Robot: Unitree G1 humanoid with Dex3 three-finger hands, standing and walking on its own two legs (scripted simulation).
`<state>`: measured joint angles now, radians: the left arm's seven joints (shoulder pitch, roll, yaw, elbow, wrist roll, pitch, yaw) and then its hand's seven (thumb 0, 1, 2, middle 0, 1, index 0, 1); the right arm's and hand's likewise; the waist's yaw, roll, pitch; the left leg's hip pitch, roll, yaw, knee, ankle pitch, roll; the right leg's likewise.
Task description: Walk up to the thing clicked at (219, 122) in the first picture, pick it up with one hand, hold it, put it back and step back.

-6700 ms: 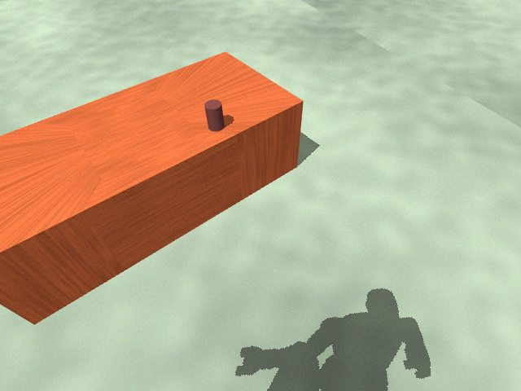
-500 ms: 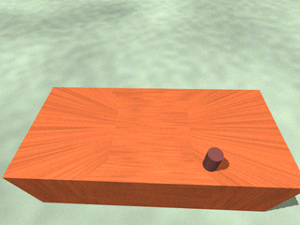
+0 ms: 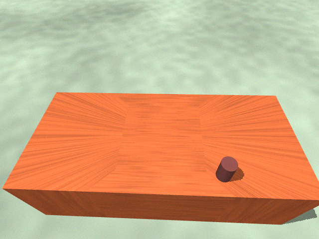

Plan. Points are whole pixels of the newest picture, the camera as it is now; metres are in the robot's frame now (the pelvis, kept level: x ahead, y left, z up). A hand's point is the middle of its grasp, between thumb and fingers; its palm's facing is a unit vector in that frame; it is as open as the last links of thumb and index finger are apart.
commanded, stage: stand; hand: right
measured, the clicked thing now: (226, 169) +0.44 -0.25 -0.31
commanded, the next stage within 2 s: go down in 0.04 s
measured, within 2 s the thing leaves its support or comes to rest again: neither
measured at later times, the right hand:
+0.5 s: hand out of the picture +0.13 -0.26 -0.15, palm faces +0.04 +0.95 -0.32, open 13.8 cm
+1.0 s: hand out of the picture +0.14 -0.27 -0.14, palm faces +0.06 +0.94 -0.33, open 17.5 cm
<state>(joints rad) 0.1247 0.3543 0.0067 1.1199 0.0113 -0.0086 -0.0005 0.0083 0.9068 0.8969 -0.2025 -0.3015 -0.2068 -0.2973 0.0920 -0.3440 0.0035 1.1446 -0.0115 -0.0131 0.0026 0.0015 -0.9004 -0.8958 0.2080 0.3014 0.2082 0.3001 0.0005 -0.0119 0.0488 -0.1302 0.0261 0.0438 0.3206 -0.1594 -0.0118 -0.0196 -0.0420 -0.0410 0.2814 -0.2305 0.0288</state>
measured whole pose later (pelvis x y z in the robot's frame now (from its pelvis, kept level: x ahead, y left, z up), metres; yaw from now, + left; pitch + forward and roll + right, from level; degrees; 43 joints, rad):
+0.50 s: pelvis -0.02 +0.00 -0.02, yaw -2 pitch +6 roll +0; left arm 0.12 0.30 0.12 0.78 -0.03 -0.08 0.02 0.01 0.14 0.25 -0.05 -0.07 -0.07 -0.05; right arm 0.07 -0.33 -0.09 0.76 -0.02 0.24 0.06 0.00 -0.14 -0.27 0.06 0.08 0.06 0.08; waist 0.01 -0.03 -0.02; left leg -0.42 0.04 0.07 0.55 -0.24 -0.01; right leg -0.35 -0.04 0.00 0.58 -0.33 0.02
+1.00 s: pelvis +0.00 -0.02 -0.04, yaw -2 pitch +10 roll +2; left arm 0.26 0.28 0.11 0.56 -0.01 -0.12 0.07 0.00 -0.50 0.04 -0.06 -0.06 -0.07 -0.05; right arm 0.26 -0.34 -0.11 0.37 -0.01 0.39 0.05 -0.01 0.54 -0.06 0.02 0.07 0.04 0.07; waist 0.00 -0.04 -0.09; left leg -0.56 0.06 0.07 0.76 -0.36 -0.03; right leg -0.51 -0.03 0.01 0.82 -0.48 0.01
